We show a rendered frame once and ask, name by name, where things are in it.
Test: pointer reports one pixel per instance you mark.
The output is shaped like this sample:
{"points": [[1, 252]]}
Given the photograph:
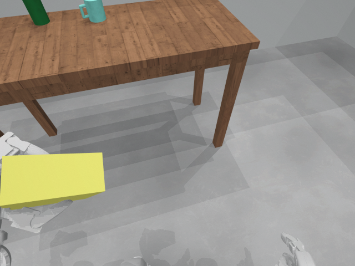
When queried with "sponge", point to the sponge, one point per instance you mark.
{"points": [[36, 180]]}

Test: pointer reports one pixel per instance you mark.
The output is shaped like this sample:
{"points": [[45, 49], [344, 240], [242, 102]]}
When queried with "robot left hand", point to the robot left hand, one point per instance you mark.
{"points": [[27, 218]]}

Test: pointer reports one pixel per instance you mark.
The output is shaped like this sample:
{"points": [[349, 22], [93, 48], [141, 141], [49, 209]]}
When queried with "table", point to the table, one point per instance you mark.
{"points": [[137, 41]]}

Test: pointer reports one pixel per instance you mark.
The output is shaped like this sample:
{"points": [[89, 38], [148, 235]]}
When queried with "robot right hand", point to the robot right hand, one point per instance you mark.
{"points": [[301, 257]]}

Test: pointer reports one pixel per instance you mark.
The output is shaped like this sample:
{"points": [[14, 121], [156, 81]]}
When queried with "robot left forearm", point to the robot left forearm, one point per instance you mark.
{"points": [[5, 256]]}

